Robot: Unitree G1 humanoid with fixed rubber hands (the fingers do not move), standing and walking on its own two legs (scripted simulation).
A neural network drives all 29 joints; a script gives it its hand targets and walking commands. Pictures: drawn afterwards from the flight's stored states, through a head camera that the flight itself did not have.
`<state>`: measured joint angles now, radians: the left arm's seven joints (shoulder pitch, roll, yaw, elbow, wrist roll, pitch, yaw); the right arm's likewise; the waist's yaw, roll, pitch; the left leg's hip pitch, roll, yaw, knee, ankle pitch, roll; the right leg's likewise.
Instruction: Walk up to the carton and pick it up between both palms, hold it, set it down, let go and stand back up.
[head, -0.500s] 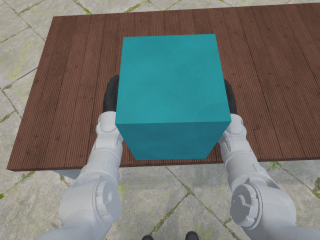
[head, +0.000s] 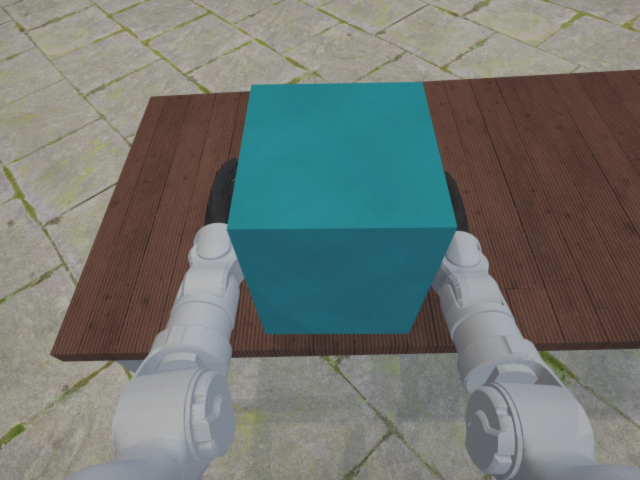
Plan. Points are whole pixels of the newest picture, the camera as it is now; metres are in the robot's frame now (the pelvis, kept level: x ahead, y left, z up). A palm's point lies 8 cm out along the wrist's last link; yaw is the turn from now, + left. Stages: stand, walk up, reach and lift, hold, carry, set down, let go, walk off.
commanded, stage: reach and lift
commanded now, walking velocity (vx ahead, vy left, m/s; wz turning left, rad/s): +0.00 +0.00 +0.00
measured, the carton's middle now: (336, 219) +0.44 +0.00 +0.06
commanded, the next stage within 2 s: none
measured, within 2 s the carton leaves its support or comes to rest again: neither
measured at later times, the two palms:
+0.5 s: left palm (181, 236) +0.38 +0.17 +0.12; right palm (452, 218) +0.39 -0.12 +0.12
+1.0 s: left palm (214, 222) +0.36 +0.12 +0.16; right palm (511, 226) +0.36 -0.17 +0.14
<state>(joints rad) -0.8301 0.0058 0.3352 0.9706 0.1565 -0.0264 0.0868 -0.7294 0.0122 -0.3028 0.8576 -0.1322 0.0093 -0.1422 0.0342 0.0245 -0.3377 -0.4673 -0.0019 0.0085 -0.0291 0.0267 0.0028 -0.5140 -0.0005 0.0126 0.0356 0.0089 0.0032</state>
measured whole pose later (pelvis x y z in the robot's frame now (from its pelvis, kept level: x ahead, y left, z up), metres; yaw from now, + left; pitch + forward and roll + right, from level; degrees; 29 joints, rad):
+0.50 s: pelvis -0.03 +0.02 +0.01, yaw +1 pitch +11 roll +0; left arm -0.81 -0.05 0.43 0.79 0.30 0.25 0.06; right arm -0.83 0.05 -0.46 0.83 -0.30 0.24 -0.03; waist 0.01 -0.01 -0.18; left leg -0.19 -0.03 0.00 -0.03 0.04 0.02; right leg -0.19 -0.02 0.01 -0.05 0.06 0.00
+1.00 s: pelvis -0.02 -0.01 +0.01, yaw +0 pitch +5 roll +0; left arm -0.69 -0.04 0.26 0.60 0.12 0.44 0.10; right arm -0.64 0.01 -0.20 0.52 -0.11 0.49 -0.12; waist 0.00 0.05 -0.17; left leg -0.07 0.02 -0.01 -0.01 -0.01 -0.01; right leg -0.10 0.02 0.01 0.03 -0.02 -0.02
